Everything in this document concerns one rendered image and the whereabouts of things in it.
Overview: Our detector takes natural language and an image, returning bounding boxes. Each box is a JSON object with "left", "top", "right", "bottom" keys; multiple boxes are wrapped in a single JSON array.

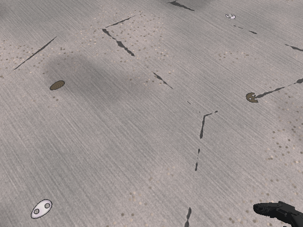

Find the right robot hand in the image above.
[{"left": 253, "top": 201, "right": 303, "bottom": 227}]

